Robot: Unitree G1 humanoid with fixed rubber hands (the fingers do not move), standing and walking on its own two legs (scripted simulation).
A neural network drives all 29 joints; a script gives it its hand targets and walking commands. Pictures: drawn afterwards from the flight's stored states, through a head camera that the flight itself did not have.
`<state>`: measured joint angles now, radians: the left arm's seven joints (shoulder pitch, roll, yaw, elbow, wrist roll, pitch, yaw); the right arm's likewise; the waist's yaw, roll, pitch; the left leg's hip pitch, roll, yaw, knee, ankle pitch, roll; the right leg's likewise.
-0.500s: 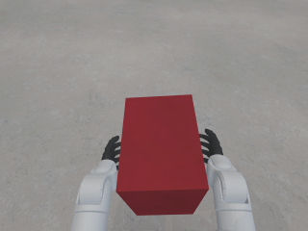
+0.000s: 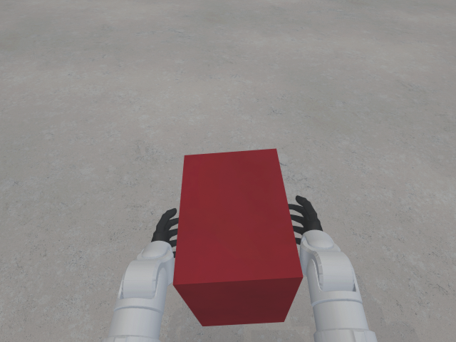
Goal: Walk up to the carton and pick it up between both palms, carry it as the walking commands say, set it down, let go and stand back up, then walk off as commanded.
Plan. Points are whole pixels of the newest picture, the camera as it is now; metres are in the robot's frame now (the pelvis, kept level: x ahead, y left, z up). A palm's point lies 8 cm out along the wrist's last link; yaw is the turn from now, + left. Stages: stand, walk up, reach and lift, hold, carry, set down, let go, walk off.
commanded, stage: carry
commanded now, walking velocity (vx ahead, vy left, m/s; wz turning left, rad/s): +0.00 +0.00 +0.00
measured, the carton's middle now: (237, 243) +0.32 -0.01 -0.03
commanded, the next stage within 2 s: none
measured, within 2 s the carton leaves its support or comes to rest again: neither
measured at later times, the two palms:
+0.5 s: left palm (160, 270) +0.24 +0.13 +0.02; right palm (315, 254) +0.26 -0.14 +0.04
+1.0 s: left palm (155, 255) +0.26 +0.14 +0.02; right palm (304, 236) +0.29 -0.12 +0.04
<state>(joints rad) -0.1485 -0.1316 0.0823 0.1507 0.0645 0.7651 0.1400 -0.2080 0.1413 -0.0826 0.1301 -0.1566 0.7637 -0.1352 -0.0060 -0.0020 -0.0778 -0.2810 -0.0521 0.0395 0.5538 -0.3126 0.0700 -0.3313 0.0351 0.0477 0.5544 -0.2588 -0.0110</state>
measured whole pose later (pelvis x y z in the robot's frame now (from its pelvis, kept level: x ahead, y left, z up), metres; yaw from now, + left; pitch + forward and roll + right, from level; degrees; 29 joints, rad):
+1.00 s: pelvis -0.02 +0.00 +0.00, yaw +0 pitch +2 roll +0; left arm -0.19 -0.14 0.15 0.19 0.08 0.79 0.12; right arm -0.31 0.17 -0.12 0.24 -0.19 0.77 -0.12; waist 0.00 0.00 -0.06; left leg -0.28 -0.06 0.04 0.50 -0.26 0.07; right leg -0.34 0.02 0.05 0.52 -0.22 -0.01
